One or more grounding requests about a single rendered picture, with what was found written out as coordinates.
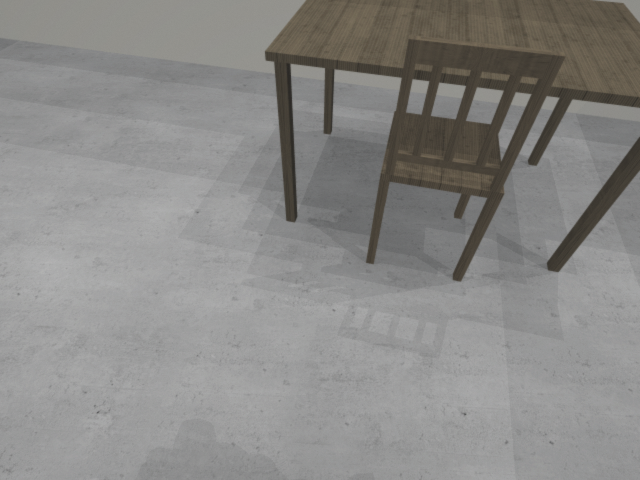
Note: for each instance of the chair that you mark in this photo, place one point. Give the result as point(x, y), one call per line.
point(456, 155)

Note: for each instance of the table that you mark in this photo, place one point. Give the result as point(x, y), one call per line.
point(601, 42)

